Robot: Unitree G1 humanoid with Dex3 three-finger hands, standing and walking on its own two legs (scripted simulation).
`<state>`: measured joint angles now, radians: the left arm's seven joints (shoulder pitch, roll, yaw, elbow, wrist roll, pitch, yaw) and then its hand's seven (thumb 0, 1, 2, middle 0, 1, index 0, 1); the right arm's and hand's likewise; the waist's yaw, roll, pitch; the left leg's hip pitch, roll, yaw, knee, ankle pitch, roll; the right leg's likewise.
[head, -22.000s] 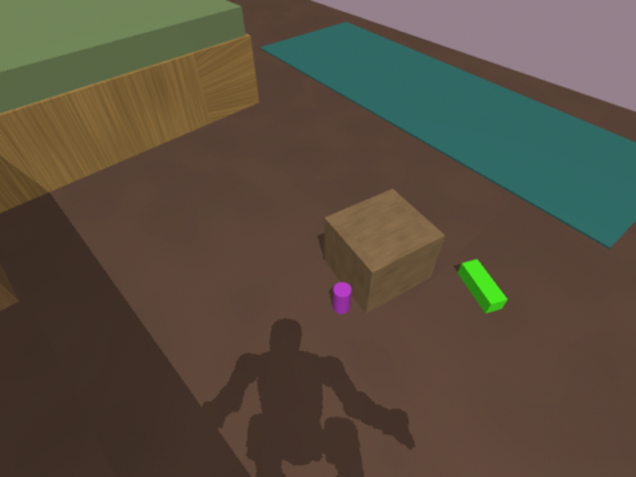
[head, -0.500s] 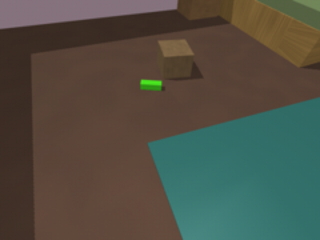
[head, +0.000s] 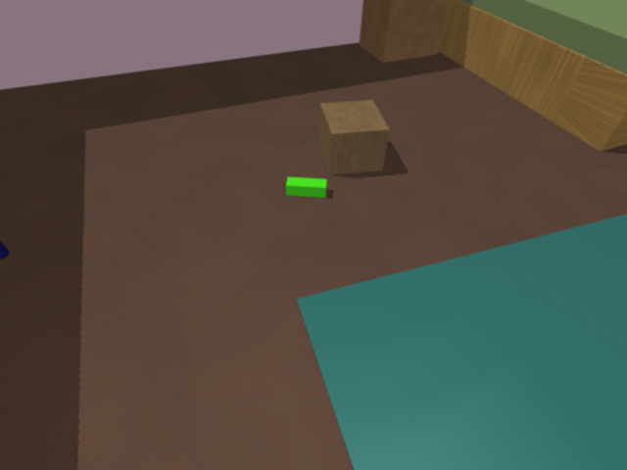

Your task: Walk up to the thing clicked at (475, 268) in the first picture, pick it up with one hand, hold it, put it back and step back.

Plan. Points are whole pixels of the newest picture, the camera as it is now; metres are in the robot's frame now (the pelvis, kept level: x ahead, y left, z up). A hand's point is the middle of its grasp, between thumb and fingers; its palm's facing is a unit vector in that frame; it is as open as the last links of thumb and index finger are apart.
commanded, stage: walk up
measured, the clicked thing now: (306, 187) +1.55 +0.13 -0.75
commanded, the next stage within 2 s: stand in 0.18 s
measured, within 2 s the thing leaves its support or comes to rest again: neither
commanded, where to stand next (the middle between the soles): +0.09 +0.00 m, yaw -3 degrees
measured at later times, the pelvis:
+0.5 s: pelvis +0.01 +0.00 +0.00, yaw +0 degrees
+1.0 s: pelvis +0.02 -0.02 +0.00, yaw -1 degrees
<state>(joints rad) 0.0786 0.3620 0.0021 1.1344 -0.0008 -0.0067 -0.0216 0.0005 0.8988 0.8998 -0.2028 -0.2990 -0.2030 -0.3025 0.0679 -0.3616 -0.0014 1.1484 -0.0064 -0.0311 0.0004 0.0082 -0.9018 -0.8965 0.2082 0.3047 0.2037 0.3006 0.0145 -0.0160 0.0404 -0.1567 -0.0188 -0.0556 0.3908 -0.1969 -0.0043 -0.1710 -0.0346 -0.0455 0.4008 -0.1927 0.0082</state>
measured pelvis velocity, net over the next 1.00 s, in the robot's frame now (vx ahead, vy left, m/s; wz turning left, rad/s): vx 0.02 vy -0.02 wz -0.01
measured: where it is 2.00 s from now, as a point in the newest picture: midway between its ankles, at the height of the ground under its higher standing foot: outside the picture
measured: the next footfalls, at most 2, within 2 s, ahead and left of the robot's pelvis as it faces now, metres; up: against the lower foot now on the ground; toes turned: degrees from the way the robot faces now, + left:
none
